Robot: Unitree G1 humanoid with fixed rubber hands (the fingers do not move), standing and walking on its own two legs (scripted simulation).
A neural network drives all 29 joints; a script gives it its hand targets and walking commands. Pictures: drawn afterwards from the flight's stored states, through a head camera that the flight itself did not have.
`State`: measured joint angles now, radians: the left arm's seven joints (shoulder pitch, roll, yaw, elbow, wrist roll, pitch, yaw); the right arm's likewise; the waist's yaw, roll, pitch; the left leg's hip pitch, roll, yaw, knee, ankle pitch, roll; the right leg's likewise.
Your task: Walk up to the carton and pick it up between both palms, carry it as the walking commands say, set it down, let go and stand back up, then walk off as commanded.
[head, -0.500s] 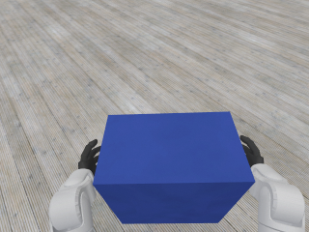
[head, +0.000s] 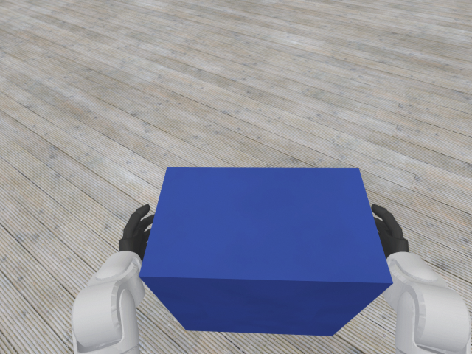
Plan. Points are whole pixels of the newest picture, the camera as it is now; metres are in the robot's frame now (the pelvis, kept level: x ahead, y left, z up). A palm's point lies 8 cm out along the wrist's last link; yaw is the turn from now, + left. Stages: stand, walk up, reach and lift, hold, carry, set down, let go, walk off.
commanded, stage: carry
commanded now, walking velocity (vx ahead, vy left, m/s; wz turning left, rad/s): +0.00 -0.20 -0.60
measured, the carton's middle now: (259, 261) +0.27 +0.00 +0.01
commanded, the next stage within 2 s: none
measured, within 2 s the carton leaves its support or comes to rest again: neither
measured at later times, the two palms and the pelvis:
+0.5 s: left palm (264, 248) +0.25 -0.01 +0.10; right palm out of the picture +0.15 -0.36 +0.11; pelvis -0.04 -0.12 +0.02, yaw -17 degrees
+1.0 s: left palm (430, 303) +0.18 -0.22 +0.08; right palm out of the picture +0.00 -0.54 +0.09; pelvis -0.12 -0.26 +0.01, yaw -33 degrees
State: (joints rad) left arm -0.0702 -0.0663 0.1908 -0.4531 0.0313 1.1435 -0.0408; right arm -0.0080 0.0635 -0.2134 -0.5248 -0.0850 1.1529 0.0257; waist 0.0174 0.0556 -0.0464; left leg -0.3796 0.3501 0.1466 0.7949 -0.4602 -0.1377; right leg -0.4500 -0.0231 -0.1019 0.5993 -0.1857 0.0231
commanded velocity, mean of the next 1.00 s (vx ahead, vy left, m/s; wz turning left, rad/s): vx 0.00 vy -0.20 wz -0.60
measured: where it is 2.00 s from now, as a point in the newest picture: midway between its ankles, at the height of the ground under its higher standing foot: outside the picture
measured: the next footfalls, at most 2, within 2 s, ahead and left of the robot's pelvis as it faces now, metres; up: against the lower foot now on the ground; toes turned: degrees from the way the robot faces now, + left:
left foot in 0.24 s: +0.04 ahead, +0.04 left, +0.00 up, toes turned +2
right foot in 0.60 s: -0.03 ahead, -0.35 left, +0.00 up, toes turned -26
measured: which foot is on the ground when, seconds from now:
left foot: up 0.00-0.22, down 0.24-0.60, up 0.62-0.90, down 0.92-1.00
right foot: down 0.00-0.26, up 0.28-0.58, down 0.60-0.92, up 0.94-1.00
